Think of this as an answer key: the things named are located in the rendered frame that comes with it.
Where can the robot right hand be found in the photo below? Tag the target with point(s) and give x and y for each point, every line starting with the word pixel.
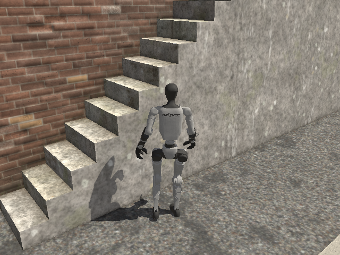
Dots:
pixel 191 146

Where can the robot left forearm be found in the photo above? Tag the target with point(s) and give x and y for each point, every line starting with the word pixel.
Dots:
pixel 143 139

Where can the robot left upper arm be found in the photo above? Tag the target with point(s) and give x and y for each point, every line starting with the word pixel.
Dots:
pixel 151 119

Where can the robot torso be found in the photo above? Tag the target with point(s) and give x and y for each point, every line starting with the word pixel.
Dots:
pixel 170 127

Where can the robot right upper arm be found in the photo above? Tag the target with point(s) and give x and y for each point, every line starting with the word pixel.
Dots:
pixel 189 120

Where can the robot left hand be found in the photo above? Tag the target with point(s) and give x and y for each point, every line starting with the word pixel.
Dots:
pixel 140 151

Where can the right robot thigh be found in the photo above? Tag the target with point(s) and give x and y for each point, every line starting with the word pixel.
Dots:
pixel 182 156

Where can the robot right forearm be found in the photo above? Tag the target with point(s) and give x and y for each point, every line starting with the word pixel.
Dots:
pixel 192 137

